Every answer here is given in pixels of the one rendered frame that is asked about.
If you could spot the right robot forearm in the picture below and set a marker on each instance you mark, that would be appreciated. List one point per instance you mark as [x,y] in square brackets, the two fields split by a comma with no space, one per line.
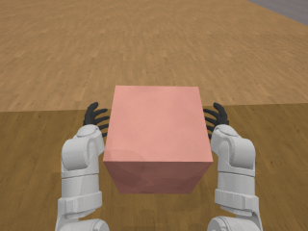
[236,172]

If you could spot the right robot upper arm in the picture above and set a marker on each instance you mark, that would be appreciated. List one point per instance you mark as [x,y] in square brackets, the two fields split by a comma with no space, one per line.
[222,223]

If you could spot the carton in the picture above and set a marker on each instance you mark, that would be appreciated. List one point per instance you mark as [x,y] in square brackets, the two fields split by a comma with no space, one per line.
[157,140]

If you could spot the right robot hand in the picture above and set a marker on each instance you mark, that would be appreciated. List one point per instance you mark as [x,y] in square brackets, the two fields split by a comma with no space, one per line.
[221,118]

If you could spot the left robot forearm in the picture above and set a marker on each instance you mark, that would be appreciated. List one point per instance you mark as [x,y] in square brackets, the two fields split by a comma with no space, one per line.
[79,171]

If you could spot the left robot hand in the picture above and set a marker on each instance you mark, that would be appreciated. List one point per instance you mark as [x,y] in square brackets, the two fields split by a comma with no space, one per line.
[91,120]

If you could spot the left robot upper arm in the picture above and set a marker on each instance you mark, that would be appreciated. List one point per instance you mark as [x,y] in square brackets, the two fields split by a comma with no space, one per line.
[95,224]

